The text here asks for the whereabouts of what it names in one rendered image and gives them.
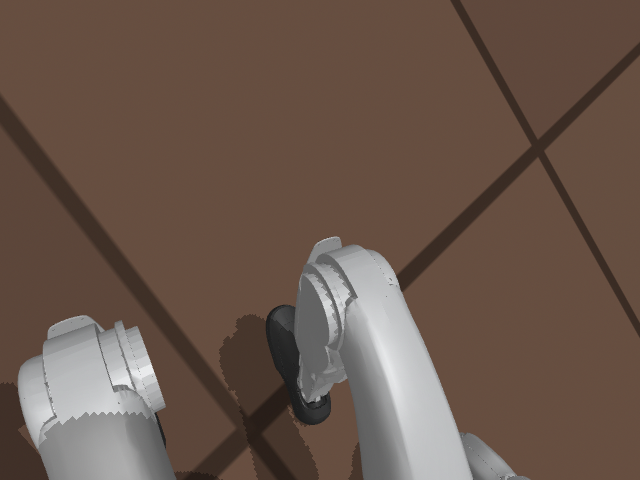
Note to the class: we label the right robot hand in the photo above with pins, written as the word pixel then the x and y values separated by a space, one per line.
pixel 484 463

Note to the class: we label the right robot foot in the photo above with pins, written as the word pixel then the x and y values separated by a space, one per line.
pixel 285 354

